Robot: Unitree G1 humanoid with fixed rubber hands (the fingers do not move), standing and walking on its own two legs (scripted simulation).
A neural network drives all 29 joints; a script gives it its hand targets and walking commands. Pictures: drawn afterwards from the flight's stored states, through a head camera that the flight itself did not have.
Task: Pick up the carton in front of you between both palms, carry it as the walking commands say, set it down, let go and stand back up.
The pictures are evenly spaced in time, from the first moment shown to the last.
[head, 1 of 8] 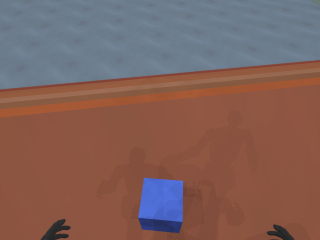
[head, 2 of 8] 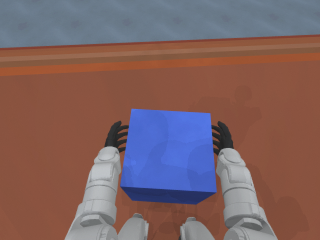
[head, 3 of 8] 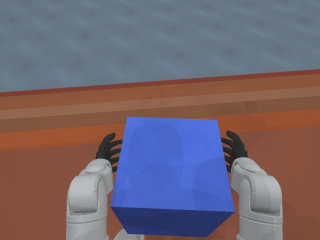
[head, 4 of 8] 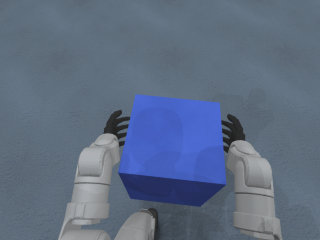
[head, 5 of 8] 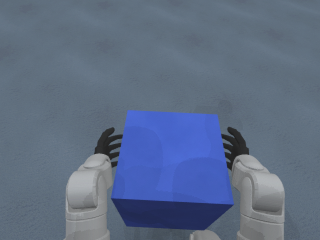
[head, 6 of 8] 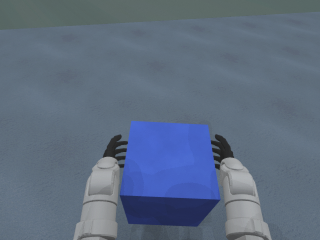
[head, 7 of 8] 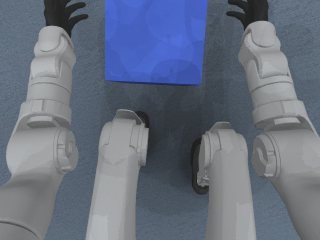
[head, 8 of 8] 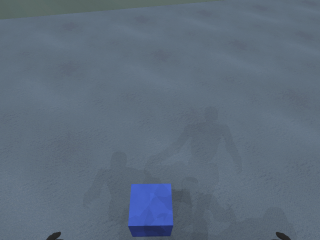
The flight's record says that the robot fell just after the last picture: no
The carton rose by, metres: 0.69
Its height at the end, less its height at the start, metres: -1.20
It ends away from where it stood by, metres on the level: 7.28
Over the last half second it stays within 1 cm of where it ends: yes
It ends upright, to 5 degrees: yes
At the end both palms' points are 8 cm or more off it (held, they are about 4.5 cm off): yes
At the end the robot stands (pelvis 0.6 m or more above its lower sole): yes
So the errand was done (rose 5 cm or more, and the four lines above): yes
